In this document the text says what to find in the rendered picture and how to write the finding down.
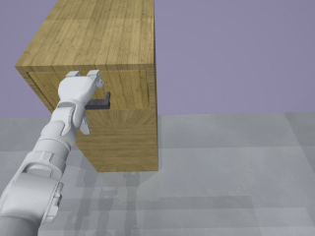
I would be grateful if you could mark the robot left upper arm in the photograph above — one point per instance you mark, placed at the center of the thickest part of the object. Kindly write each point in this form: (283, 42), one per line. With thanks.
(32, 201)

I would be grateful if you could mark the left robot forearm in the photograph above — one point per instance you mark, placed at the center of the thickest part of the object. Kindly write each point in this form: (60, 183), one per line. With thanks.
(49, 155)

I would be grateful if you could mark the robot left hand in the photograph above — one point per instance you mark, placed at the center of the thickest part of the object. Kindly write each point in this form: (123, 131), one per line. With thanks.
(82, 89)

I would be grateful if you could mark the handle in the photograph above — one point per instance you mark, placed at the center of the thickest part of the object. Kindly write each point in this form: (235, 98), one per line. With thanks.
(99, 103)

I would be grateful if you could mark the cabinet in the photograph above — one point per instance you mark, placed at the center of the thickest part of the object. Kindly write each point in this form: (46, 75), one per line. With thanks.
(105, 35)

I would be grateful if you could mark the drawer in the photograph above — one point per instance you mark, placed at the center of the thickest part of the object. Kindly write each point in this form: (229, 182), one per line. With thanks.
(129, 89)

